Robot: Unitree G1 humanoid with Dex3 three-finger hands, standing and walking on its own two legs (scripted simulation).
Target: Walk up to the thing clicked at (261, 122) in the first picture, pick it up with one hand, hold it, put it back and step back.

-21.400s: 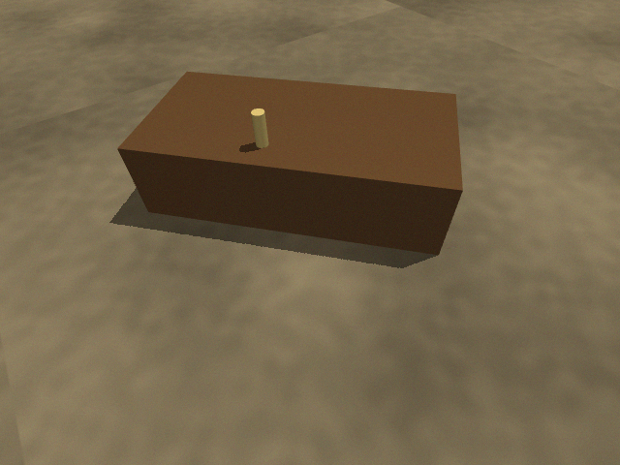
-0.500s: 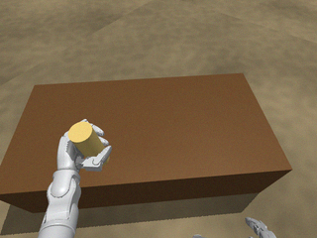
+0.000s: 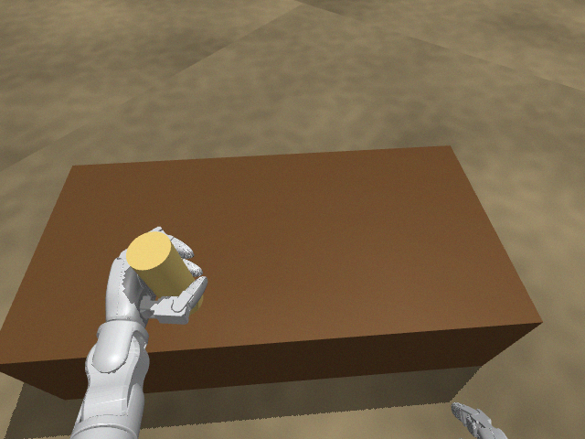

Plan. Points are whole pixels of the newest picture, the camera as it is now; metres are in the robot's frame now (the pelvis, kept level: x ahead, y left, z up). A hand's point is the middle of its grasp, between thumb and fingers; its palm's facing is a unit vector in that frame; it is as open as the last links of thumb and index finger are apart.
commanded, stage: hold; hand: left
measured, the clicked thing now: (169, 278) +0.33 +0.18 +0.05
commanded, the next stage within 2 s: crouch in 1.86 s
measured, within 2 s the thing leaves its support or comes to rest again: neither
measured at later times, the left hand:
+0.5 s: hand (177, 290) +0.32 +0.17 +0.04, palm faces +0.02 -1.00 -0.01, open 7.2 cm
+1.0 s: hand (175, 287) +0.32 +0.17 +0.04, palm faces +0.03 -1.00 -0.01, open 7.2 cm
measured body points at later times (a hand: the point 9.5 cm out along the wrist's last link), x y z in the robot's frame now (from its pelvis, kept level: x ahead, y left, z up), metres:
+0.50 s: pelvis -0.01 +0.00 +0.00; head +0.03 +0.01 +0.45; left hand +0.31 +0.22 +0.05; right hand +0.11 -0.25 -0.11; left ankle -0.01 +0.13 -0.71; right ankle +0.01 -0.13 -0.71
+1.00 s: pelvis -0.01 +0.00 +0.00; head +0.04 +0.01 +0.45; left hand +0.31 +0.22 +0.05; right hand +0.12 -0.25 -0.11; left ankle -0.01 +0.13 -0.71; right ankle +0.01 -0.13 -0.71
